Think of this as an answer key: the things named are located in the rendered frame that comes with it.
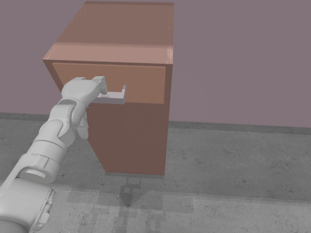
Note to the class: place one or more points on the left robot forearm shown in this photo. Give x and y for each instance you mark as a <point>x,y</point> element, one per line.
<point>42,161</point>

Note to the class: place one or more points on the cabinet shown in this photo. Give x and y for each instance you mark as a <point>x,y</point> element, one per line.
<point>130,137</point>

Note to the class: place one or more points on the handle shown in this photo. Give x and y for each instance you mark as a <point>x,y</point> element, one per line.
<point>112,97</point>

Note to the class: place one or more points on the left robot hand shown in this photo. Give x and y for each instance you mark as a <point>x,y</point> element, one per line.
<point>86,91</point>

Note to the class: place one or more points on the drawer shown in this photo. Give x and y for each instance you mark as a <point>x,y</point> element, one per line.
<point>144,83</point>

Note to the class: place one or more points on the left robot upper arm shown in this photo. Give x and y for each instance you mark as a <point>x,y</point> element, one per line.
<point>25,206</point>

